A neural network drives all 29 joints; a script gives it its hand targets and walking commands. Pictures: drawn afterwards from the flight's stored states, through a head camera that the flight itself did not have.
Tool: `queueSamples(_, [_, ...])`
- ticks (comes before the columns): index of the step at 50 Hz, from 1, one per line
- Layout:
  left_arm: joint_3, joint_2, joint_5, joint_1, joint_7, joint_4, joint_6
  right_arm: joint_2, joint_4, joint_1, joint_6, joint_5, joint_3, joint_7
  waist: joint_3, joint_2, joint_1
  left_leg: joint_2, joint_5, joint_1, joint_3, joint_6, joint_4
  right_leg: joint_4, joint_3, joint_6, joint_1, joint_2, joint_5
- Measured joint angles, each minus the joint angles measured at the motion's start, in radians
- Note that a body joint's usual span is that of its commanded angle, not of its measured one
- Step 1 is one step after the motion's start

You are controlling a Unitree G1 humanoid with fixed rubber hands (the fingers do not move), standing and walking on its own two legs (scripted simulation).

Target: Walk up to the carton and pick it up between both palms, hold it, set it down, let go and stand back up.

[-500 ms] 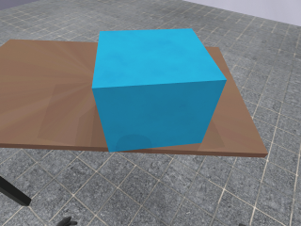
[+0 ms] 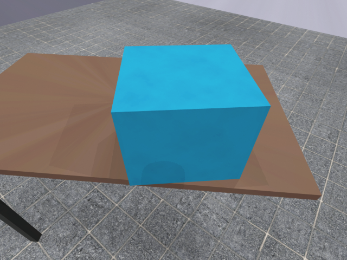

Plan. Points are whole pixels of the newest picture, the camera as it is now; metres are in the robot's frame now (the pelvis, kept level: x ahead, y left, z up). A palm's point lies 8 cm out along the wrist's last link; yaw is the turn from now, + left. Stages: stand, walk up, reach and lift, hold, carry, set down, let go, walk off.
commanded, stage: walk up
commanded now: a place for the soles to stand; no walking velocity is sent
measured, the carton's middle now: (182, 112) +0.47 +0.02 +0.12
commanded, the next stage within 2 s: none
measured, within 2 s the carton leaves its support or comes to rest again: neither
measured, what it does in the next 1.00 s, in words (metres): steps on the spot: left foot, then right foot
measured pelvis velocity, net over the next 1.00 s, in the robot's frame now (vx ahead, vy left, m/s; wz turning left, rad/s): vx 0.07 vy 0.00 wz -0.03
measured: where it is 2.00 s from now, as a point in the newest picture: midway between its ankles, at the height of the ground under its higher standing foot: outside the picture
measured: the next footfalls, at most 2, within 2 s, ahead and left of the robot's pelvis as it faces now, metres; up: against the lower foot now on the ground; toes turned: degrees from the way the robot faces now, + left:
left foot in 0.16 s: +0.16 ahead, +0.12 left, +0.00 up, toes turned +2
right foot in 0.44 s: +0.06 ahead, -0.13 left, +0.00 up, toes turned +3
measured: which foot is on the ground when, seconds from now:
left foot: up 0.00-0.14, down 0.16-1.00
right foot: down 0.00-0.16, up 0.18-0.42, down 0.44-1.00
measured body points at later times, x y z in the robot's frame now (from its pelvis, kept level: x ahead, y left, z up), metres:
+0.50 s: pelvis +0.06 +0.00 -0.01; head +0.07 +0.00 +0.44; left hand +0.15 +0.26 -0.12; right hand +0.14 -0.26 -0.12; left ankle +0.12 +0.12 -0.73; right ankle +0.08 -0.13 -0.73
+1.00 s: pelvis +0.07 +0.00 +0.00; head +0.09 +0.00 +0.45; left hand +0.19 +0.26 -0.11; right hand +0.17 -0.27 -0.11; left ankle +0.12 +0.12 -0.73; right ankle +0.08 -0.13 -0.73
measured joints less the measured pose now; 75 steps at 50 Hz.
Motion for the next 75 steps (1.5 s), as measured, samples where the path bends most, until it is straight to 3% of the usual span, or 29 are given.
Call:
queueSamples(4, [-0.006, 0.001, -0.006, 0.026, 0.009, 0.033, 0.007, 0.007, -0.038, -0.04, -0.028, -0.002, 0.001, 0.006, 0.052, -0.001, 0.019, 0.01, 0.057, -0.042, 0.032, 0.002, -0.058, -0.043, 0.004, 0.013, 0.05, -0.007, 0.005])
queueSamples(8, [-0.015, 0.018, -0.026, 0.043, 0.008, 0.044, 0.025, 0.022, -0.088, -0.093, -0.052, -0.014, 0.008, -0.002, 0.086, -0.023, 0.016, -0.005, 0.294, 0.006, 0.059, 0.037, -0.211, 0.058, 0.021, 0.04, 0.041, -0.025, -0.073])
queueSamples(10, [-0.018, 0.018, -0.03, 0.025, 0.01, 0.048, 0.043, 0.031, -0.099, -0.12, -0.051, -0.017, 0.02, -0.016, 0.1, -0.044, 0.003, -0.018, 0.257, 0.003, 0.076, 0.055, -0.163, 0.214, 0.043, 0.034, -0.018, -0.035, -0.142])
queueSamples(12, [-0.021, 0.012, -0.02, 0.0, 0.018, 0.038, 0.072, 0.035, -0.101, -0.129, -0.038, 0.0, 0.03, -0.03, 0.097, -0.037, -0.012, -0.01, 0.211, 0.014, 0.074, 0.066, -0.157, 0.386, 0.052, 0.033, -0.094, -0.011, -0.211])
queueSamples(14, [-0.02, 0.009, -0.019, -0.029, 0.021, 0.021, 0.08, 0.041, -0.096, -0.128, -0.024, 0.008, 0.038, -0.04, 0.094, -0.037, -0.026, -0.004, 0.215, 0.037, 0.072, 0.064, -0.192, 0.46, 0.05, 0.033, -0.154, -0.002, -0.202])
queueSamples(19, [-0.019, -0.002, -0.029, -0.093, 0.016, -0.025, 0.057, 0.027, -0.068, -0.117, -0.01, 0.011, 0.047, -0.043, 0.089, -0.032, -0.049, 0.0, 0.235, 0.059, 0.072, 0.051, -0.236, 0.278, 0.041, 0.055, -0.19, -0.021, -0.119])
queueSamples(23, [-0.018, -0.011, -0.023, -0.135, 0.013, -0.035, 0.047, 0.002, -0.041, -0.124, 0.007, 0.029, 0.049, -0.035, 0.089, -0.013, -0.049, 0.011, 0.19, 0.035, 0.072, 0.032, -0.16, 0.081, 0.03, 0.038, -0.141, -0.018, 0.107])
queueSamples(26, [-0.026, -0.016, -0.038, -0.156, 0.011, -0.028, 0.049, -0.004, -0.025, -0.119, 0.018, 0.042, 0.044, -0.026, 0.071, 0.008, -0.05, 0.015, 0.151, 0.04, 0.058, 0.021, -0.159, 0.088, 0.021, 0.026, -0.138, -0.011, 0.081])
queueSamples(32, [-0.034, -0.006, -0.061, -0.198, 0.001, -0.027, 0.042, -0.009, -0.011, -0.114, -0.005, 0.029, 0.049, -0.016, 0.058, 0.01, -0.058, 0.013, 0.214, 0.066, 0.055, 0.01, -0.227, 0.049, 0.018, 0.024, -0.121, -0.011, 0.082])
queueSamples(44, [-0.044, 0.01, -0.054, -0.231, 0.0, -0.027, 0.043, -0.016, -0.014, -0.129, -0.016, 0.036, 0.058, -0.013, 0.051, -0.016, -0.049, 0.016, 0.212, 0.073, 0.053, 0.011, -0.246, 0.021, 0.016, 0.022, -0.11, -0.007, 0.089])
queueSamples(60, [-0.041, 0.012, -0.051, -0.188, -0.005, 0.004, 0.042, -0.016, -0.019, -0.155, -0.014, 0.034, 0.064, -0.012, 0.051, -0.007, -0.035, 0.016, 0.221, 0.065, 0.05, 0.015, -0.25, 0.006, 0.012, 0.025, -0.112, -0.007, 0.103])
queueSamples(66, [-0.021, 0.052, -0.046, -0.221, -0.002, -0.024, 0.063, -0.047, -0.042, -0.201, 0.004, 0.029, 0.051, -0.014, 0.119, -0.016, -0.031, 0.017, 0.224, 0.018, 0.056, 0.022, -0.19, 0.115, 0.023, 0.008, -0.184, -0.005, 0.092])
queueSamples(69, [-0.006, 0.064, -0.041, -0.225, 0.0, -0.036, 0.079, -0.064, -0.047, -0.225, 0.024, 0.026, 0.04, -0.018, 0.132, -0.008, -0.033, 0.027, 0.226, -0.014, 0.048, 0.018, -0.154, 0.202, 0.036, -0.012, -0.201, 0.02, 0.028])
queueSamples(71, [0.0, 0.065, -0.042, -0.215, 0.0, -0.047, 0.077, -0.079, -0.052, -0.24, 0.037, 0.026, 0.035, -0.021, 0.126, 0.005, -0.027, 0.036, 0.226, -0.048, 0.044, 0.014, -0.122, 0.174, 0.041, -0.009, -0.184, 0.032, 0.009])
queueSamples(72, [0.0, 0.06, -0.04, -0.214, 0.001, -0.049, 0.075, -0.086, -0.053, -0.251, 0.043, 0.028, 0.03, -0.022, 0.134, 0.015, -0.025, 0.034, 0.18, -0.067, 0.032, 0.02, -0.083, 0.18, 0.039, -0.007, -0.192, 0.039, 0.01])
queueSamples(75, [-0.002, 0.048, -0.026, -0.212, 0.008, -0.049, 0.076, -0.084, -0.055, -0.258, 0.06, 0.022, 0.015, -0.042, 0.142, 0.006, -0.013, -0.055, -0.047, -0.134, -0.049, 0.016, 0.198, 0.173, 0.047, -0.02, -0.21, 0.021, 0.06])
